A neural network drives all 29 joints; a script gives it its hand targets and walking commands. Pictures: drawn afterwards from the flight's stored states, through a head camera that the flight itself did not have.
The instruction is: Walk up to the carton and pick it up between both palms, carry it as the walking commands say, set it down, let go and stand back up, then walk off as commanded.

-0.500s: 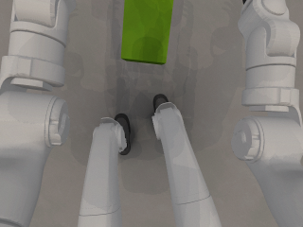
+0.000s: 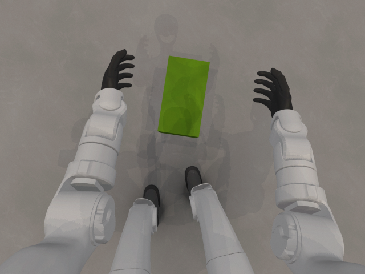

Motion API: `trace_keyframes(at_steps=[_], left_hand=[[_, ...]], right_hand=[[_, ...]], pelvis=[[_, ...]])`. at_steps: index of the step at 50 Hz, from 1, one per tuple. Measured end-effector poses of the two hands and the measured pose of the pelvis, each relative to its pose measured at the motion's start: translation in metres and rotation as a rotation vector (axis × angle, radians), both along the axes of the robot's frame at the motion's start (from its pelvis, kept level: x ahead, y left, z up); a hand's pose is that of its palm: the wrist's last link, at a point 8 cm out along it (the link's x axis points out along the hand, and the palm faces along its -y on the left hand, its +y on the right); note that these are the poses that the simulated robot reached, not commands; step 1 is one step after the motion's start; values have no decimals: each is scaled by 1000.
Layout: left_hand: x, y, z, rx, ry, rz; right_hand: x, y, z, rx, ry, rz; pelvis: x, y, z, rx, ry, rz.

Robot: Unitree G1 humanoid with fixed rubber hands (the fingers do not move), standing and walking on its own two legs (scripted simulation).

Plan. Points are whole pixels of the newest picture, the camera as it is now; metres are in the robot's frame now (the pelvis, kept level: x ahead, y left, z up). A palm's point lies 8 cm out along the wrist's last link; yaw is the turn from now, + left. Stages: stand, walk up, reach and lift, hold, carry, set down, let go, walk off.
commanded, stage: let go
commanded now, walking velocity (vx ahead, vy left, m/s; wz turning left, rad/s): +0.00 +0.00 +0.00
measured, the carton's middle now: (183, 100) +0.52 -0.09 -0.61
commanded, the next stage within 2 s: stand in 1.16 s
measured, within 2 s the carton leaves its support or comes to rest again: neither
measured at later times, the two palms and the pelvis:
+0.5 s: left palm (48, 204) +0.28 +0.19 -0.05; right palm (301, 213) +0.20 -0.22 -0.03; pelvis +0.03 +0.01 +0.06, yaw -2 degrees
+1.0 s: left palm out of the picture +0.23 +0.25 +0.01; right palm (304, 215) +0.21 -0.21 -0.01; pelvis +0.07 +0.03 +0.07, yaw -3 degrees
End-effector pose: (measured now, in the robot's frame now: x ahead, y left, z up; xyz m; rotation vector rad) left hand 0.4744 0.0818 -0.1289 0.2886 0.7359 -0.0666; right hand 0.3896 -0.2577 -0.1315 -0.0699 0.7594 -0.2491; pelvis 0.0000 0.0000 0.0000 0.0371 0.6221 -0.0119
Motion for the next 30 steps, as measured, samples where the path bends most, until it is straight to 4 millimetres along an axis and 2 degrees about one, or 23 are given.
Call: trace_keyframes(at_steps=[4,7,13,16,24,27,30], left_hand=[[-31,15,12,18,19,39],[-46,28,24,28,18,68],[-81,57,49,45,12,83],[-106,71,57,36,26,89],[-190,105,78,6,77,86],[-213,115,89,-11,74,88],[-225,126,100,-24,68,87]], right_hand=[[-21,-10,15,-2,24,42],[-35,-15,28,2,31,40],[-76,-11,54,-7,60,96],[-103,-3,64,3,81,93],[-179,34,94,48,102,139],[-198,45,103,52,105,149],[-206,49,111,32,101,155]], pelvis=[[15,-5,14,1,-30,-15],[22,-8,23,2,-54,-29],[31,-11,42,0,-117,-38],[32,-10,49,-6,-156,-35],[33,3,60,-29,-352,-24],[34,9,63,-39,-429,-25],[35,16,66,-49,-505,-22]])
